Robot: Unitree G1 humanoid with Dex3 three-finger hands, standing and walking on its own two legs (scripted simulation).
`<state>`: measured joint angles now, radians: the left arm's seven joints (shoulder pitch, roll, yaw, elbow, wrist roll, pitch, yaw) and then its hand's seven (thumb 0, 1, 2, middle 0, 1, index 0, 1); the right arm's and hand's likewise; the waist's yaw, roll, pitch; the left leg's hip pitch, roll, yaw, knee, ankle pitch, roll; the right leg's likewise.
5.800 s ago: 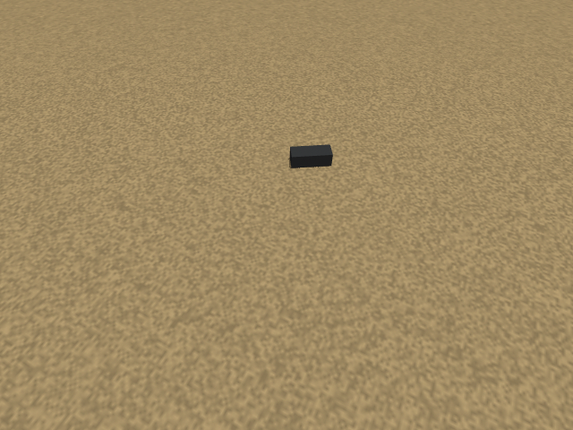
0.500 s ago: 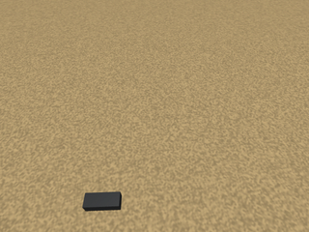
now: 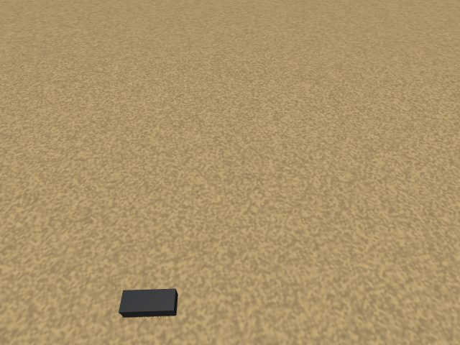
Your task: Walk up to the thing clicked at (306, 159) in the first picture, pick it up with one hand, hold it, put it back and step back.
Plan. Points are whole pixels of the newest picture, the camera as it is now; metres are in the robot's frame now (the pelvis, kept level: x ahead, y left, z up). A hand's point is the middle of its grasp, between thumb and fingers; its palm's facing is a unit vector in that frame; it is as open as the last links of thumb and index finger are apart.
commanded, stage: stand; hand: left
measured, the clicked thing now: (149, 302) +0.41 +0.31 -0.74
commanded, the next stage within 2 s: none
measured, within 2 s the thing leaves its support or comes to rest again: neither
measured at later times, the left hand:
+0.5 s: hand out of the picture +0.07 +0.24 -0.15, palm faces -0.03 -0.94 -0.35, open 7.4 cm
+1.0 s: hand out of the picture +0.08 +0.24 -0.16, palm faces -0.04 -0.94 -0.34, open 7.4 cm
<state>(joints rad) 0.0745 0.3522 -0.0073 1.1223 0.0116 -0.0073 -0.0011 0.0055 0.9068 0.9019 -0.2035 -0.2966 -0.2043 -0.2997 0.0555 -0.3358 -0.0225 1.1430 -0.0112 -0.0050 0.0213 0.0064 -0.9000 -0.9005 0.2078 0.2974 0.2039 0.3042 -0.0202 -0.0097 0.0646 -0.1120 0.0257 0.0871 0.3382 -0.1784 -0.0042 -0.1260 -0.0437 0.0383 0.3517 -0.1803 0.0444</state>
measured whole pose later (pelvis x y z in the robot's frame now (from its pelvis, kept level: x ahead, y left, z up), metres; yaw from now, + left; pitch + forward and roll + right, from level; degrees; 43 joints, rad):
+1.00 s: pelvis +0.00 -0.01 +0.00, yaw +1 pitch -2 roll +0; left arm 0.11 0.35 -0.01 1.12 0.01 0.00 -0.01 0.01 0.91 0.90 -0.20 -0.30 -0.20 -0.30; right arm 0.09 -0.35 -0.01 1.16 -0.01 -0.01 0.02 0.01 -0.90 -0.90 0.21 0.30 0.20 0.30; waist -0.02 0.00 0.06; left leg -0.11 0.04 0.06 0.32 -0.16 -0.02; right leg -0.11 -0.03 0.01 0.32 -0.17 0.03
